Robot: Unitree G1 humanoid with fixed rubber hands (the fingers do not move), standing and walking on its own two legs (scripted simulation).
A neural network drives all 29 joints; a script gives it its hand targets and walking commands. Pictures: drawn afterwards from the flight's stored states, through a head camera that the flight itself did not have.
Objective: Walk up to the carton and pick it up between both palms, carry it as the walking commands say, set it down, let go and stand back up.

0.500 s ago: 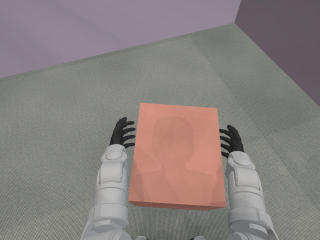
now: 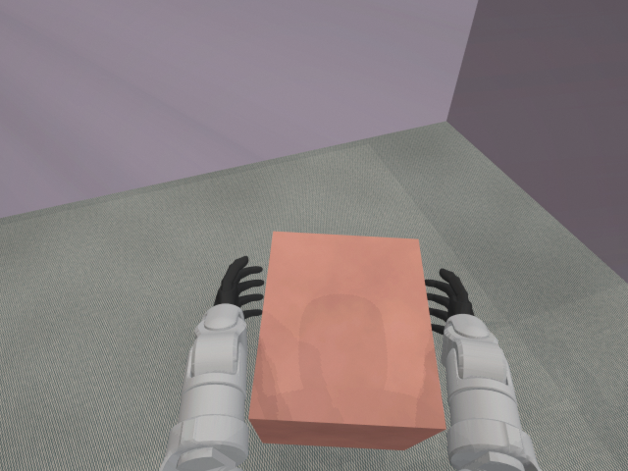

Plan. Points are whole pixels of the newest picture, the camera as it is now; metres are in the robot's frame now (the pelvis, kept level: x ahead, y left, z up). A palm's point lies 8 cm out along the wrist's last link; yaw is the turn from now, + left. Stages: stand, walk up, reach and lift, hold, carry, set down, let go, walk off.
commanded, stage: reach and lift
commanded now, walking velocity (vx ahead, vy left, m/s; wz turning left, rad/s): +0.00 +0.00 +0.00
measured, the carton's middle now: (339, 342) +0.35 -0.01 -0.08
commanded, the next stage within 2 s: hold in 1.32 s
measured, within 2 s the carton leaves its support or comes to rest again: neither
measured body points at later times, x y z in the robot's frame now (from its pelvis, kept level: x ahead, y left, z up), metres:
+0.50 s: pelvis +0.03 +0.00 +0.02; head -0.04 +0.01 +0.46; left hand +0.34 +0.14 +0.08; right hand +0.32 -0.17 +0.06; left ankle +0.03 +0.14 -0.73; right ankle +0.03 -0.14 -0.73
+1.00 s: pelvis +0.02 +0.00 +0.02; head -0.04 +0.00 +0.46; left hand +0.33 +0.15 +0.08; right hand +0.33 -0.16 +0.07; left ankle +0.03 +0.14 -0.73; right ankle +0.03 -0.14 -0.73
